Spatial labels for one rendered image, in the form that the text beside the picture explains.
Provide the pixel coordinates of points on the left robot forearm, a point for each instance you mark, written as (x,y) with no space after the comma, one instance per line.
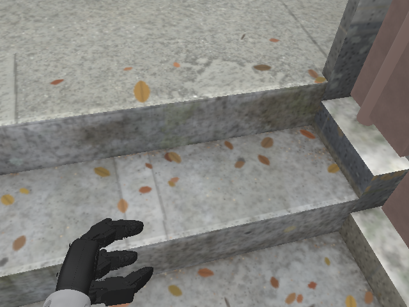
(67,298)

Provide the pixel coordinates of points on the robot left hand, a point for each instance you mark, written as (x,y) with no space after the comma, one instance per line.
(85,262)

